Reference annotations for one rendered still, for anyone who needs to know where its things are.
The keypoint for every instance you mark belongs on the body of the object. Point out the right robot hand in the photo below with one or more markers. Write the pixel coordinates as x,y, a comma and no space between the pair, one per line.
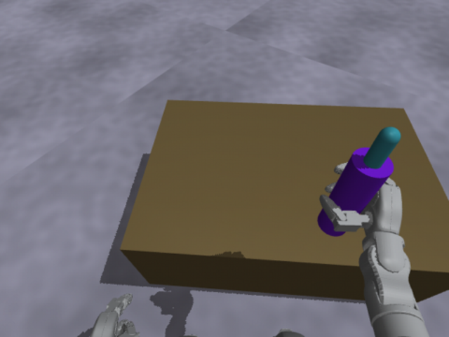
382,213

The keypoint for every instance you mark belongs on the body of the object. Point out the right robot arm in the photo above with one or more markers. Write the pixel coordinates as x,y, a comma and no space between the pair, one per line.
391,305

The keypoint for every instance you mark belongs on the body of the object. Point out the left robot hand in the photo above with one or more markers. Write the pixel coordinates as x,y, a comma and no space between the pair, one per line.
107,324

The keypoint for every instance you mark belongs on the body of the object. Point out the bottle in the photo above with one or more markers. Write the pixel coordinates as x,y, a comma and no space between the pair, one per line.
365,173

